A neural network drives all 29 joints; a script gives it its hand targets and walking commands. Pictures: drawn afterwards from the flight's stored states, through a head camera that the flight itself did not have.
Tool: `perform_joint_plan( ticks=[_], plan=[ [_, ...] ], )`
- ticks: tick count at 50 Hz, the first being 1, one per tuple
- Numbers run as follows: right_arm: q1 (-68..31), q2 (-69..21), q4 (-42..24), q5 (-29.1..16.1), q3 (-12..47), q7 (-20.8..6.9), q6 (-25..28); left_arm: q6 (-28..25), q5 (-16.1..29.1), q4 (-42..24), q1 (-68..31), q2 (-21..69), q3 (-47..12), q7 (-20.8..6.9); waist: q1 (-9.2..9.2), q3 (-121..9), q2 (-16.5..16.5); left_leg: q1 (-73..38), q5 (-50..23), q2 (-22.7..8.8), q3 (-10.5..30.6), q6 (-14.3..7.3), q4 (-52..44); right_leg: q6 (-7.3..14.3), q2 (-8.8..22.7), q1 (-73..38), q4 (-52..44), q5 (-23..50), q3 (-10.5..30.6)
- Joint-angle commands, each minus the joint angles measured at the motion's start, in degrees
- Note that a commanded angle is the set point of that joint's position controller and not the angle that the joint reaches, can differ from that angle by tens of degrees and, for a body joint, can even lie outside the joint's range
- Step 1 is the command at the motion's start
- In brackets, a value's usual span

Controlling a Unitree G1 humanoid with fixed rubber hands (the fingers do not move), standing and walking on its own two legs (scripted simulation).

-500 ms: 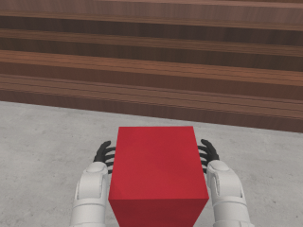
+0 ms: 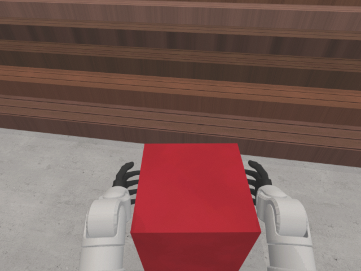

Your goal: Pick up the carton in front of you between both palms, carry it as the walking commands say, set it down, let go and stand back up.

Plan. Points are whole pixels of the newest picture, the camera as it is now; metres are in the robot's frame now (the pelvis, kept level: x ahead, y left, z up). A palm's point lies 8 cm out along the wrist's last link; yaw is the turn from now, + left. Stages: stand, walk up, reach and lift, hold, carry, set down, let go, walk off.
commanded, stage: carry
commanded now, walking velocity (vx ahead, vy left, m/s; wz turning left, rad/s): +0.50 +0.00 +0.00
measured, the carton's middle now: (191, 212) +0.29 -0.01 +0.01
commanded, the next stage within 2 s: none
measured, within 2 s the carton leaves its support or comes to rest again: neither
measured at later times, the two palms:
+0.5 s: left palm (153, 124) +0.54 +0.09 +0.07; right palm (252, 125) +0.54 -0.21 +0.07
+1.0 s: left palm (157, 79) +0.88 +0.11 +0.06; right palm (228, 81) +0.85 -0.19 +0.06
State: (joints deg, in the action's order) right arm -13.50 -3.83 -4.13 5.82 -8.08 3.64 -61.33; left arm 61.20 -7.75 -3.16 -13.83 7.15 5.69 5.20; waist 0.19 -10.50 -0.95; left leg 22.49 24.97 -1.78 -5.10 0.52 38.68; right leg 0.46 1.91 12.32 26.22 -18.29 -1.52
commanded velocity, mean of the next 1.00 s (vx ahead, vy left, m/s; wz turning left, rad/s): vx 0.50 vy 0.00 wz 0.00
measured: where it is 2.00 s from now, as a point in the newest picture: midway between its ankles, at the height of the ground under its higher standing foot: (193, 159)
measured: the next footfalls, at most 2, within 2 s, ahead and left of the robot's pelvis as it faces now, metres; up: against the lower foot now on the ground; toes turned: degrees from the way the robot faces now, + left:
left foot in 0.06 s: +0.10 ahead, +0.11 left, +0.00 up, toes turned +8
right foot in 0.38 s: +0.33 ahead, -0.13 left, +0.00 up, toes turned -14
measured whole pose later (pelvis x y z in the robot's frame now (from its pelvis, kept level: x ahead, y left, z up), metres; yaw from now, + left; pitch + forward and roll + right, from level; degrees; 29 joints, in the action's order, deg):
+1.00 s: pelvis +0.60 -0.02 +0.00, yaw -5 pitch +4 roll +0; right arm -8.8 -7.7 -16.2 5.6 -6.3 5.3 -67.5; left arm 68.7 -6.1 -17.1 -8.5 7.5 6.7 5.0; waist -1.4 -2.3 -0.5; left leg 19.0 10.4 -1.8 -15.8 -5.3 24.8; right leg 1.3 4.8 25.9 65.6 -18.2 -3.7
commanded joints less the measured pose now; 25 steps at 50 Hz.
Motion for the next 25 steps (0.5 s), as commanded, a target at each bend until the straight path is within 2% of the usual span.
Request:
perform_joint_plan(
  ticks=[1, 2, 3, 4, 5, 6, 7, 8, 9, 10, 12, 15, 17, 18, 19, 20, 21, 22, 23, 24, 25],
  plan=[
    [-31.1, -56.5, -7.6, -24.1, 42.7, -12.9, -2.7, 2.7, 23.2, -13.7, -32.0, 50.2, -38.8, -13.1, 1.01, -7.7, -8.4, 1.8, -6.6, 2.7, -5.7, 0.4, -11.4, 6.3, 10.3, -9.6, -8.6, 5.4, 8.9],
    [-29.0, -56.7, -8.4, -23.9, 42.3, -12.7, -3.6, 3.9, 23.6, -14.6, -29.9, 50.7, -39.0, -13.2, 0.69, -9.1, -7.4, -7.2, -11.0, 3.1, -7.2, 0.5, -16.4, 5.2, 8.6, -5.3, -5.2, 4.1, 4.9],
    [-26.6, -56.7, -9.0, -23.4, 41.7, -12.4, -4.5, 4.9, 23.7, -15.2, -27.5, 50.7, -39.2, -13.5, 0.33, -11.2, -5.1, -19.3, -13.1, 1.4, -5.8, 0.1, -18.6, 4.0, 6.9, 1.9, -0.4, 3.7, 1.6],
    [-23.9, -55.9, -9.8, -22.6, 41.1, -12.2, -5.3, 5.8, 23.9, -15.6, -26.2, 50.1, -39.2, -13.8, -0.63, -13.6, 1.7, -32.0, -8.2, -6.1, 4.4, -1.9, -21.4, 2.2, 4.8, 12.2, 9.9, 0.8, -2.0],
    [-21.5, -54.1, -9.9, -20.6, 40.1, -11.8, -5.6, 7.0, 24.7, -17.0, -26.7, 50.3, -39.8, -14.3, -1.34, -12.9, 16.9, -39.3, -3.5, -19.3, 25.2, -8.3, -24.4, -0.4, 0.3, 27.5, 22.8, -6.2, -6.8],
    [-21.1, -53.8, -10.7, -19.6, 39.7, -11.3, -6.1, 7.9, 25.8, -17.3, -28.1, 50.4, -40.2, -14.9, -1.88, -9.9, 17.6, -40.1, -8.0, -24.2, 32.6, -14.2, -24.8, 0.4, 0.4, 35.1, 27.5, -12.7, -3.3],
    [-21.6, -53.9, -13.4, -19.2, 40.1, -11.0, -6.5, 8.1, 26.5, -17.1, -28.0, 51.5, -40.2, -15.5, -1.93, -7.5, 12.1, -38.3, -13.8, -24.9, 31.4, -15.2, -24.6, 0.9, 2.4, 38.1, 31.0, -14.6, -1.2],
    [-23.0, -56.1, -14.6, -20.1, 40.8, -11.0, -7.2, 8.3, 26.6, -17.0, -27.5, 51.4, -39.6, -15.7, -1.89, -7.2, 7.2, -36.7, -16.1, -23.9, 27.0, -14.0, -24.6, 0.9, 3.5, 38.3, 31.8, -14.0, -0.9],
    [-25.0, -56.4, -16.5, -21.1, 41.2, -11.1, -7.4, 8.5, 27.1, -17.8, -28.0, 51.1, -39.8, -15.7, -1.85, -7.1, 4.5, -35.2, -14.0, -22.6, 22.9, -12.4, -25.9, 0.7, 4.3, 37.4, 28.5, -11.4, -1.0],
    [-26.5, -56.3, -17.7, -21.8, 41.5, -11.1, -7.7, 8.7, 27.4, -18.3, -28.3, 50.9, -40.0, -15.6, -1.73, -6.5, 4.7, -32.4, -14.2, -20.6, 17.6, -10.6, -26.9, 0.3, 4.5, 34.3, 23.8, -7.9, -2.2],
    [-26.6, -55.2, -18.1, -23.0, 41.8, -11.4, -8.4, 8.9, 27.2, -18.4, -27.1, 51.0, -39.8, -15.0, -1.46, -6.2, 7.4, -27.0, -15.3, -15.7, 8.9, -8.3, -26.9, -0.5, 2.4, 26.3, 15.9, -1.3, -5.5],
    [-24.4, -53.3, -17.5, -23.9, 42.0, -12.1, -9.4, 9.3, 25.1, -18.4, -24.3, 49.7, -38.7, -13.8, -1.38, -5.2, 10.1, -21.3, -18.1, -13.1, 1.7, -6.3, -25.3, -0.8, 0.1, 16.1, 7.1, 6.3, -9.9],
    [-24.4, -52.3, -17.4, -24.1, 42.2, -12.4, -9.9, 9.7, 24.0, -17.9, -22.7, 49.0, -37.9, -13.4, -0.46, -5.5, 9.2, -15.5, -18.4, -11.8, -2.2, -4.5, -19.5, -0.4, -1.5, 4.2, 2.2, 11.8, -13.5],
    [-24.1, -51.8, -17.4, -24.1, 42.3, -12.5, -10.2, 9.9, 23.6, -17.6, -22.4, 48.5, -37.4, -13.3, -0.26, -7.0, 7.4, -11.9, -21.8, -9.9, -5.1, -3.2, -12.8, 0.2, -2.9, -3.9, 1.6, 9.9, -15.5],
    [-24.1, -51.0, -17.1, -24.1, 42.2, -12.7, -10.5, 10.1, 23.1, -17.0, -22.0, 48.1, -36.9, -13.3, 0.35, -9.5, 4.4, -6.5, -23.0, -8.0, -7.7, -1.6, -3.4, 0.8, -0.6, -13.8, 1.7, 6.8, -12.6],
    [-25.6, -50.1, -17.7, -24.2, 41.9, -12.8, -11.1, 10.2, 22.2, -16.0, -21.0, 46.9, -36.2, -13.2, 1.76, -11.2, -7.2, 3.8, -13.2, -3.3, -8.8, 1.5, 12.6, 4.4, 12.7, -20.2, -7.7, -6.3, 9.9],
    [-27.9, -50.6, -17.9, -24.8, 42.3, -13.0, -11.6, 10.2, 22.0, -14.9, -21.8, 47.0, -36.1, -13.2, 1.85, -10.8, -16.7, 18.5, 3.6, 1.7, -4.4, 1.9, 25.6, 12.0, 23.3, -27.0, -14.0, -7.4, 30.6],
    [-28.2, -51.8, -17.0, -25.2, 42.6, -13.2, -11.6, 10.2, 22.6, -15.8, -22.7, 48.4, -36.3, -13.2, 1.64, -10.1, -12.3, 22.2, 3.7, -2.2, 2.0, -0.1, 32.7, 13.6, 24.6, -25.2, -13.8, -2.4, 31.1],
    [-28.5, -53.2, -17.0, -25.4, 42.3, -13.5, -11.3, 10.0, 23.1, -16.9, -24.0, 50.3, -37.0, -13.3, 1.36, -9.6, -7.9, 22.7, 1.8, -4.5, 3.6, -1.4, 34.4, 13.0, 22.7, -22.2, -12.3, 3.9, 26.4],
    [-28.4, -54.6, -17.0, -25.3, 42.2, -13.6, -10.7, 9.6, 23.7, -18.3, -25.5, 52.2, -37.7, -13.4, 1.22, -10.2, -2.8, 22.5, -2.1, -6.1, 4.3, -1.8, 33.3, 11.6, 21.7, -20.7, -12.1, 6.5, 21.9],
    [-28.0, -55.8, -17.3, -25.0, 42.1, -13.6, -10.0, 9.1, 24.4, -19.7, -26.8, 53.9, -38.7, -13.7, 1.06, -10.1, -0.8, 21.1, -5.6, -7.3, 4.6, -1.8, 30.1, 9.7, 20.4, -18.5, -12.9, 9.5, 17.2]
  ],
)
